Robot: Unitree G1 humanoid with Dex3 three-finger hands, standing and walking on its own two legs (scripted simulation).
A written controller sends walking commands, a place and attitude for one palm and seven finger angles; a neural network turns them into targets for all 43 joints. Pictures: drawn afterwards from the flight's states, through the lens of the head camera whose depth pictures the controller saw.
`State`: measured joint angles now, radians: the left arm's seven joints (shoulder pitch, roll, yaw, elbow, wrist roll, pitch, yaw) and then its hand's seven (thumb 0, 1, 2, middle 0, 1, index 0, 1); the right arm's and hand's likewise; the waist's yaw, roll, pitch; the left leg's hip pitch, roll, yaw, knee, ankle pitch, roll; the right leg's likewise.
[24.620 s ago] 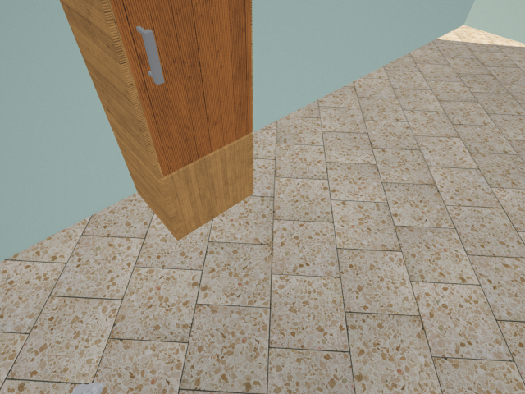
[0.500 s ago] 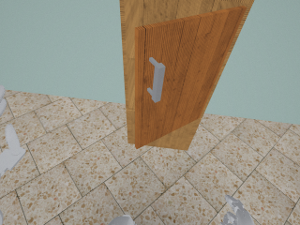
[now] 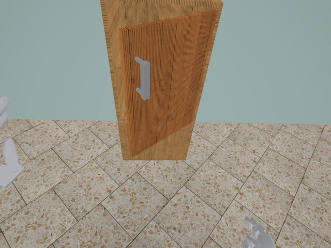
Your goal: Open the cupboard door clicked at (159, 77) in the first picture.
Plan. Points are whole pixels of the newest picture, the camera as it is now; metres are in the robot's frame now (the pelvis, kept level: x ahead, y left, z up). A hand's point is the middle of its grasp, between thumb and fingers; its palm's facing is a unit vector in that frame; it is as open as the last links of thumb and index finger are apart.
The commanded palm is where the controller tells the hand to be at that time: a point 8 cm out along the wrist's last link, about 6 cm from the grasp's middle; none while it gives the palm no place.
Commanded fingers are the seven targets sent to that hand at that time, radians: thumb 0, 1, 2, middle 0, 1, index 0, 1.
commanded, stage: stop stepping back and stand still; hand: left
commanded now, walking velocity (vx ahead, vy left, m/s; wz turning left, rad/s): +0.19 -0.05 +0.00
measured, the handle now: (141, 78) +0.60 +0.11 +0.11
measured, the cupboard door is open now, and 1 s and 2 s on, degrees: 37 37 37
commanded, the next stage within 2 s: let the arm hang, fingers relaxed in 0.84 s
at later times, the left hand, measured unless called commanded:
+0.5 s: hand (0, 212) +0.13 +0.25 +0.18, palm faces +0.46 -0.76 -0.46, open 7.4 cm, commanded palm +0.06 +0.29 +0.20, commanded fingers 0.00 0.90 0.90 -0.20 -0.30 -0.20 -0.30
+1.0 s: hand (15, 222) +0.14 +0.26 +0.12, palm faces +0.29 -0.80 -0.52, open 7.4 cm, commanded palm none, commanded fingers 0.00 0.90 0.90 -0.20 -0.30 -0.20 -0.30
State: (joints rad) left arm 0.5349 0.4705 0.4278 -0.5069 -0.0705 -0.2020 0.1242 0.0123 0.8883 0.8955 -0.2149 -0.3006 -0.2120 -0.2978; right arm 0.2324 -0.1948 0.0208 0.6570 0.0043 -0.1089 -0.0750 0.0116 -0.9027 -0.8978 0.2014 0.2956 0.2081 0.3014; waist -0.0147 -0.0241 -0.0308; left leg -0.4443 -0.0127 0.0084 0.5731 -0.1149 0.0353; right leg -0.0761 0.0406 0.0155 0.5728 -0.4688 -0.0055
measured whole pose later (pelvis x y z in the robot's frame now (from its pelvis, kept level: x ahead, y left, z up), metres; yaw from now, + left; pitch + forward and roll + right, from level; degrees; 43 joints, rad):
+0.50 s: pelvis -0.06 -0.02 +0.01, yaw +2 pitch -1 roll +0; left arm 0.53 0.39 0.41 -0.43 -0.03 -0.19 0.15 0.02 0.89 0.90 -0.21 -0.30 -0.21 -0.30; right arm 0.26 -0.18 0.02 0.66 -0.01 -0.15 -0.08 0.01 -0.90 -0.90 0.20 0.30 0.20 0.30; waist -0.03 0.01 -0.01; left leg -0.33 0.04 0.00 0.57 -0.22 -0.01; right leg -0.17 0.03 -0.02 0.57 -0.37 -0.04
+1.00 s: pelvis -0.07 +0.00 +0.01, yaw +3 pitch +1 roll -1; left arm 0.44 0.43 0.27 -0.22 0.01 -0.18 0.07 0.01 0.90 0.90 -0.21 -0.30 -0.20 -0.30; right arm 0.17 -0.26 -0.01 0.68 0.00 -0.13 -0.01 0.01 -0.90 -0.90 0.20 0.30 0.20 0.30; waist 0.01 0.04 -0.01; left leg -0.35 0.01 0.02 0.54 -0.20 0.02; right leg -0.20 0.03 -0.02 0.50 -0.32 -0.02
